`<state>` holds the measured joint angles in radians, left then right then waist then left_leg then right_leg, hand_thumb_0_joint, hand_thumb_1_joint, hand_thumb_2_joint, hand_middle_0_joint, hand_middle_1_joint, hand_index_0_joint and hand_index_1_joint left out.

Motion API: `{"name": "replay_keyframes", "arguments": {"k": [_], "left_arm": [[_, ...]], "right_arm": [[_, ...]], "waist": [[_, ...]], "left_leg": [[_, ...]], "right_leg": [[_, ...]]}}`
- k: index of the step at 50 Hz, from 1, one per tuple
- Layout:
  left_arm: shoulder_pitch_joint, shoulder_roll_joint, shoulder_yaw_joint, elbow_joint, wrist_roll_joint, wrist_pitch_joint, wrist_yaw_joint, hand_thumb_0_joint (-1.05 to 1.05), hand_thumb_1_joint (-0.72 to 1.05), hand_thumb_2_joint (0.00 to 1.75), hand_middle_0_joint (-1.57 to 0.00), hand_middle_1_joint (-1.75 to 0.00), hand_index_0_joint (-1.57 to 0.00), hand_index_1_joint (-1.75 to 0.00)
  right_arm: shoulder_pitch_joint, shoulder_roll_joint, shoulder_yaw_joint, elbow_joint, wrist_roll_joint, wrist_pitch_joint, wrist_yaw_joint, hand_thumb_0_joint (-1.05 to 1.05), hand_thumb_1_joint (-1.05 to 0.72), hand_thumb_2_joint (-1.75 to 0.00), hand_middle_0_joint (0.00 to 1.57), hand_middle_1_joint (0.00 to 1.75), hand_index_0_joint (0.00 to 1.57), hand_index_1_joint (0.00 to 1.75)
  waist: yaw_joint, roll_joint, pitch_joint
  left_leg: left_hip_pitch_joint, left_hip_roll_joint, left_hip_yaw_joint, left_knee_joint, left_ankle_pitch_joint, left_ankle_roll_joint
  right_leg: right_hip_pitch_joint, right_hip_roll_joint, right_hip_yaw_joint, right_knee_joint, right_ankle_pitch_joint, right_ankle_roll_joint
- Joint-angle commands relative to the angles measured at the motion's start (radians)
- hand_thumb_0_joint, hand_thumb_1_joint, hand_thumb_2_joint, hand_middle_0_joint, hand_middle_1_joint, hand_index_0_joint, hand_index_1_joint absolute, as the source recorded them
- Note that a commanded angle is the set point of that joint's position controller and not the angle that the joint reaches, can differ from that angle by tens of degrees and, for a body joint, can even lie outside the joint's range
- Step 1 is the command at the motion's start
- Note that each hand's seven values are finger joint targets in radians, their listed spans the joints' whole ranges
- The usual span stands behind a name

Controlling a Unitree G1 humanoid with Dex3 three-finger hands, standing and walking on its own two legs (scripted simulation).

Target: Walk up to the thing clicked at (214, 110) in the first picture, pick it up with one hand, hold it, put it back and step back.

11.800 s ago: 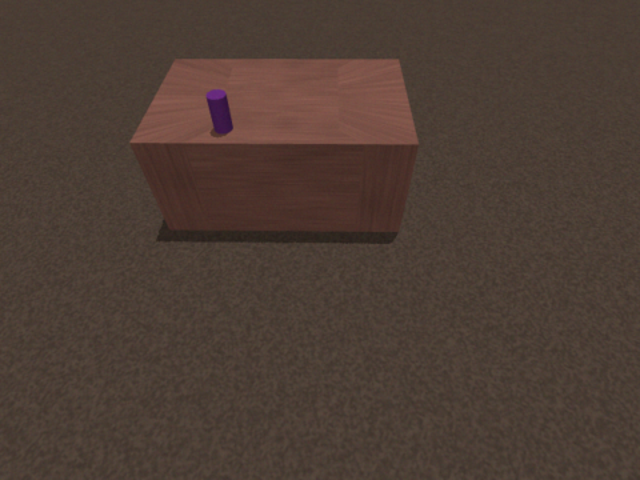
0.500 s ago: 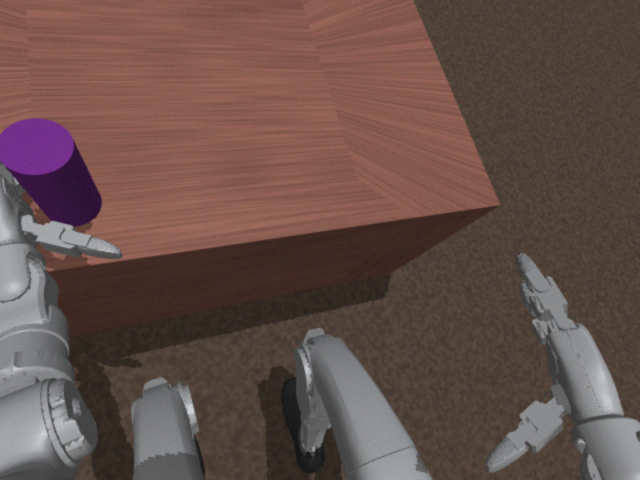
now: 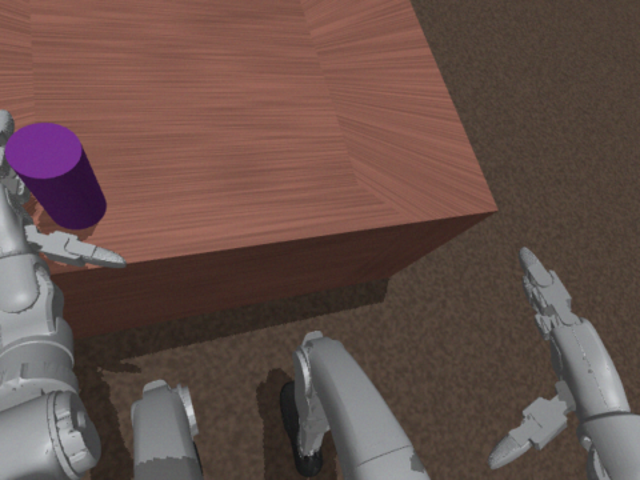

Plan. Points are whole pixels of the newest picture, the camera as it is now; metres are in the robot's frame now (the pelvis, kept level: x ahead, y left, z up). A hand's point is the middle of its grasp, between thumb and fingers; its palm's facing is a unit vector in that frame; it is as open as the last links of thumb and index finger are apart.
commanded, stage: close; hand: left
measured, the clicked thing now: (63, 181) +0.51 +0.18 -0.06
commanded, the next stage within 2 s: settle in 0.54 s
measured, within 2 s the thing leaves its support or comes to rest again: leaves its support in 0.88 s
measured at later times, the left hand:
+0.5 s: hand (69, 182) +0.51 +0.17 -0.05, palm faces +0.12 -0.99 +0.01, open 11.7 cm
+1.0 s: hand (66, 179) +0.50 +0.17 -0.03, palm faces +0.12 -0.99 +0.00, open 9.1 cm
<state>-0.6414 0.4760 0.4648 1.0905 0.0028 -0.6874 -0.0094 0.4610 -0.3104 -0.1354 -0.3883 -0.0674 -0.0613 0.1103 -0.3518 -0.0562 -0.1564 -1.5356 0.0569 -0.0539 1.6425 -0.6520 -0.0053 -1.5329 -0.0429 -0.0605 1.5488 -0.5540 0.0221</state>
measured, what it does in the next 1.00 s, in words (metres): stands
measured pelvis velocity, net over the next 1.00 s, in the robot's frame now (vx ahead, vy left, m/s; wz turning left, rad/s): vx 0.00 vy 0.00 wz -0.01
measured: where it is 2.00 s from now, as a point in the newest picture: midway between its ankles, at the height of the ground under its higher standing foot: (250, 473)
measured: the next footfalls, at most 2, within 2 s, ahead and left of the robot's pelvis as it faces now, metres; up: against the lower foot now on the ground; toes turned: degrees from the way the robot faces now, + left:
none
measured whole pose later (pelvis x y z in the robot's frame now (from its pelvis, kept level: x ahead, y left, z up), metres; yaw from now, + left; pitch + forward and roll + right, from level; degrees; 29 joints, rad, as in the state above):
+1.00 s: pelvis +0.00 +0.00 +0.01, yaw +0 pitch +30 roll -5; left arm -0.68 0.49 0.44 1.07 0.01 -0.61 -0.01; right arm 0.48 -0.30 -0.11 -0.41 -0.05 -0.05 0.11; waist -0.37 -0.05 -0.16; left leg -1.50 0.06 -0.05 1.61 -0.64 0.00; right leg -1.49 -0.04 -0.06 1.50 -0.53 0.03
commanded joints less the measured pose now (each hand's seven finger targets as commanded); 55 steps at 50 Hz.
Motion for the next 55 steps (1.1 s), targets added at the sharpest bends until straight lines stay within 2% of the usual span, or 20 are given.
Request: {"name": "replay_keyframes", "arguments": {"k": [1,3,6,7,11,14,17,21,23,25,28,30,31,33,35,39,40,42,44,55], "left_arm": [[-0.336,0.168,-0.011,-0.122,-0.005,-0.054,-0.031,0.0,-0.59,0.07,-0.42,-0.25,-0.42,-0.24],[-0.321,0.205,0.02,-0.107,-0.011,-0.051,-0.033,0.0,-0.57,0.1,-0.44,-0.27,-0.44,-0.27],[-0.402,0.211,0.005,-0.15,-0.009,-0.053,-0.04,0.0,-0.54,0.15,-0.5,-0.33,-0.51,-0.33],[-0.402,0.201,-0.002,-0.117,-0.006,-0.048,-0.039,0.0,-0.54,0.17,-0.53,-0.36,-0.54,-0.36],[-0.425,0.271,0.028,-0.132,-0.002,-0.052,-0.04,0.0,-0.48,0.26,-0.61,-0.44,-0.61,-0.44],[-0.431,0.236,0.015,-0.101,-0.007,-0.041,-0.044,0.0,-0.45,0.33,-0.7,-0.54,-0.71,-0.54],[-0.441,0.272,0.028,-0.147,0.001,-0.035,-0.038,0.0,-0.36,0.42,-0.8,-0.63,-0.8,-0.63],[-0.396,0.197,-0.001,-0.109,0.001,-0.013,-0.032,0.0,-0.29,0.52,-0.91,-0.75,-0.91,-0.75],[-0.4,0.234,0.013,-0.144,0.011,-0.015,-0.025,0.0,-0.22,0.56,-0.95,-0.79,-0.96,-0.79],[-0.39,0.207,0.001,-0.143,0.008,-0.017,-0.024,0.0,-0.18,0.61,-1.01,-0.85,-1.01,-0.85],[-0.376,0.199,0.017,-0.128,-0.007,-0.028,-0.013,0.0,-0.11,0.7,-1.08,-0.93,-1.08,-0.93],[-0.394,0.206,0.004,-0.158,0.003,-0.041,-0.016,0.0,-0.06,0.75,-1.15,-1.0,-1.15,-1.0],[-0.366,0.167,-0.017,-0.11,0.003,-0.038,-0.019,0.0,-0.03,0.83,-1.18,-1.07,-1.18,-1.07],[-0.377,0.198,0.006,-0.148,-0.001,-0.045,-0.014,0.0,0.12,0.99,-1.2,-1.19,-1.19,-1.21],[-0.396,0.202,-0.004,-0.155,0.01,-0.045,-0.012,0.0,0.26,1.15,-1.24,-1.24,-1.23,-1.27],[-0.397,0.234,0.019,-0.209,0.003,-0.039,-0.008,0.0,0.38,1.26,-1.28,-1.31,-1.26,-1.34],[-0.398,0.238,0.021,-0.225,0.0,-0.034,-0.009,0.0,0.39,1.26,-1.29,-1.31,-1.27,-1.34],[-0.428,0.176,-0.017,-0.235,-0.007,-0.027,-0.012,0.0,0.41,1.28,-1.3,-1.33,-1.28,-1.36],[-0.437,0.216,-0.017,-0.258,0.004,-0.019,-0.007,0.0,0.32,1.29,-1.33,-1.37,-1.32,-1.4],[-0.406,0.151,-0.04,-0.19,-0.01,0.03,-0.004,0.0,0.2,1.31,-1.35,-1.43,-1.35,-1.45]], "right_arm": [[0.085,-0.17,-0.145,-0.157,0.016,-0.039,-0.026,0.0,0.5,-0.05,0.05,0.05,0.05,0.05],[0.082,-0.179,-0.145,-0.154,0.02,-0.04,-0.025,0.0,0.5,-0.05,0.05,0.05,0.05,0.05],[0.053,-0.189,-0.145,-0.224,0.018,-0.045,-0.027,0.0,0.5,-0.05,0.05,0.05,0.05,0.05],[0.078,-0.182,-0.145,-0.187,0.017,-0.043,-0.027,0.0,0.49,-0.05,0.05,0.05,0.05,0.05],[0.06,-0.186,-0.135,-0.203,0.02,-0.048,-0.032,0.0,0.49,-0.05,0.05,0.05,0.05,0.05],[0.074,-0.192,-0.14,-0.198,0.019,-0.048,-0.033,0.0,0.49,-0.05,0.05,0.05,0.05,0.05],[0.069,-0.193,-0.145,-0.214,0.021,-0.046,-0.03,0.0,0.49,-0.05,0.05,0.05,0.05,0.05],[0.068,-0.186,-0.15,-0.184,0.021,-0.042,-0.03,0.0,0.49,-0.05,0.05,0.05,0.05,0.05],[0.059,-0.194,-0.145,-0.2,0.02,-0.041,-0.031,0.0,0.49,-0.05,0.05,0.05,0.05,0.05],[0.071,-0.177,-0.136,-0.193,0.023,-0.041,-0.028,0.0,0.49,-0.05,0.05,0.05,0.05,0.05],[0.05,-0.191,-0.145,-0.202,0.022,-0.048,-0.032,0.0,0.49,-0.05,0.05,0.05,0.05,0.05],[0.074,-0.183,-0.145,-0.208,0.02,-0.051,-0.03,0.0,0.49,-0.05,0.05,0.05,0.05,0.05],[0.094,-0.17,-0.144,-0.166,0.021,-0.048,-0.027,0.0,0.5,-0.05,0.05,0.05,0.05,0.05],[0.076,-0.176,-0.134,-0.205,0.022,-0.053,-0.026,0.0,0.5,-0.06,0.05,0.05,0.05,0.05],[0.072,-0.187,-0.151,-0.222,0.021,-0.051,-0.027,0.0,0.5,-0.06,0.05,0.05,0.05,0.05],[0.091,-0.174,-0.144,-0.206,0.023,-0.044,-0.022,0.0,0.51,-0.06,0.05,0.05,0.05,0.05],[0.074,-0.19,-0.161,-0.229,0.025,-0.045,-0.025,0.0,0.51,-0.06,0.05,0.05,0.05,0.05],[0.093,-0.163,-0.137,-0.19,0.019,-0.041,-0.024,0.0,0.51,-0.06,0.05,0.05,0.05,0.05],[0.078,-0.171,-0.144,-0.187,0.024,-0.041,-0.03,0.0,0.51,-0.06,0.05,0.05,0.05,0.05],[0.075,-0.145,-0.102,-0.132,0.024,-0.015,-0.041,0.0,0.53,-0.06,0.05,0.05,0.05,0.05]], "waist": [[-0.005,0.342,-0.51],[0.006,0.337,-0.503],[-0.007,0.36,-0.575],[-0.013,0.356,-0.543],[-0.01,0.342,-0.575],[-0.023,0.346,-0.556],[-0.005,0.379,-0.626],[-0.014,0.35,-0.538],[0.003,0.374,-0.554],[0.001,0.372,-0.55],[-0.006,0.316,-0.526],[-0.013,0.343,-0.571],[-0.028,0.349,-0.526],[-0.011,0.337,-0.54],[-0.021,0.361,-0.553],[0.006,0.386,-0.598],[0.008,0.388,-0.626],[-0.006,0.397,-0.584],[0.007,0.422,-0.581],[0.023,0.319,-0.513]], "left_leg": [[0.415,-0.046,-0.014,-0.235,0.29,-0.003],[0.411,-0.044,-0.019,-0.236,0.295,-0.004],[0.454,-0.042,-0.025,-0.236,0.309,-0.006],[0.428,-0.043,-0.021,-0.235,0.282,-0.004],[0.4,-0.045,-0.014,-0.221,0.27,0.004],[0.413,-0.044,-0.018,-0.219,0.31,0.001],[0.431,-0.048,-0.012,-0.217,0.327,0.001],[0.401,-0.046,-0.01,-0.236,0.273,0.0],[0.444,-0.042,-0.022,-0.253,0.301,-0.008],[0.446,-0.041,-0.026,-0.254,0.298,-0.01],[0.406,-0.042,-0.022,-0.241,0.304,-0.001],[0.435,-0.043,-0.011,-0.226,0.323,0.003],[0.421,-0.043,-0.012,-0.224,0.332,0.002],[0.433,-0.041,-0.017,-0.233,0.333,-0.001],[0.455,-0.04,-0.025,-0.245,0.325,-0.007],[0.463,-0.046,-0.011,-0.246,0.307,-0.005],[0.485,-0.046,-0.01,-0.247,0.312,-0.004],[0.477,-0.046,-0.008,-0.255,0.292,-0.005],[0.509,-0.044,-0.011,-0.269,0.291,-0.009],[0.511,-0.042,-0.002,-0.315,0.344,-0.002]], "right_leg": [[0.283,0.056,0.01,-0.161,0.236,-0.054],[0.268,0.057,0.002,-0.151,0.233,-0.055],[0.277,0.058,0.002,-0.145,0.24,-0.056],[0.275,0.058,0.004,-0.153,0.224,-0.054],[0.306,0.056,0.02,-0.157,0.229,-0.048],[0.285,0.058,0.008,-0.153,0.256,-0.051],[0.33,0.056,0.017,-0.15,0.271,-0.05],[0.293,0.06,0.008,-0.17,0.231,-0.051],[0.278,0.063,-0.004,-0.165,0.233,-0.057],[0.275,0.062,-0.007,-0.16,0.231,-0.057],[0.292,0.063,-0.006,-0.162,0.25,-0.052],[0.306,0.063,0.003,-0.161,0.265,-0.052],[0.284,0.064,0.0,-0.159,0.27,-0.052],[0.283,0.064,-0.005,-0.158,0.265,-0.055],[0.283,0.062,-0.006,-0.158,0.258,-0.056],[0.328,0.06,0.004,-0.161,0.251,-0.054],[0.336,0.06,0.009,-0.167,0.255,-0.054],[0.32,0.059,0.009,-0.179,0.239,-0.054],[0.311,0.059,0.01,-0.182,0.231,-0.056],[0.384,0.062,0.008,-0.245,0.276,-0.052]]}}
